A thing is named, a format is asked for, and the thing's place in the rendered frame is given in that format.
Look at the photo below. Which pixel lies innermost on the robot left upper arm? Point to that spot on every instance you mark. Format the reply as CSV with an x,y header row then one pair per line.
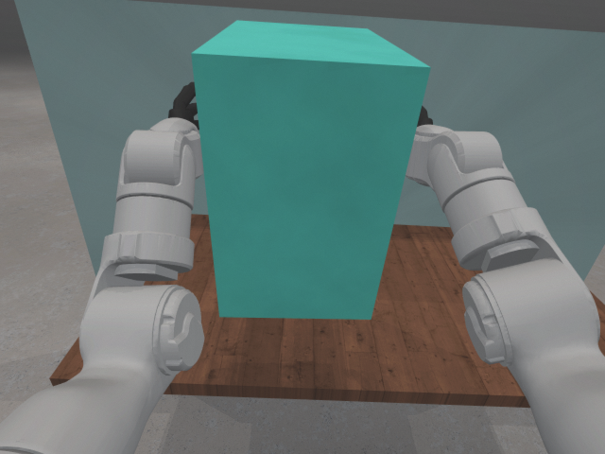
x,y
134,341

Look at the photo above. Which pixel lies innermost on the table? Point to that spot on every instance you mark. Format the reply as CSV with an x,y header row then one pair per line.
x,y
416,348

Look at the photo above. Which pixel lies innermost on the robot left forearm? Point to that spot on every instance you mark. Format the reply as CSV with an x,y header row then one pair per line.
x,y
154,202

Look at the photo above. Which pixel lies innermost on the carton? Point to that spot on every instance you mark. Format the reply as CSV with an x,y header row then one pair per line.
x,y
306,133

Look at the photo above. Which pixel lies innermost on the robot right upper arm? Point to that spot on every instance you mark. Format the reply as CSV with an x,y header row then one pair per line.
x,y
535,319

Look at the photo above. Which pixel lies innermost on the left robot hand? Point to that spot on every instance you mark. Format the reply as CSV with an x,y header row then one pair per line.
x,y
182,108

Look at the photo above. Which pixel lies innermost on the robot right forearm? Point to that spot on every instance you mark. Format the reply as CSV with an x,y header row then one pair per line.
x,y
492,226

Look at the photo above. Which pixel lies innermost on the right robot hand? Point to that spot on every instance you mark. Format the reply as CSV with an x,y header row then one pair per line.
x,y
423,118

